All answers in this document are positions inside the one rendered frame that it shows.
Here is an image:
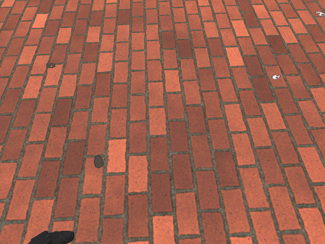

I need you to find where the left robot hand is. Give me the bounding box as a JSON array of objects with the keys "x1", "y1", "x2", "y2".
[{"x1": 28, "y1": 231, "x2": 74, "y2": 244}]

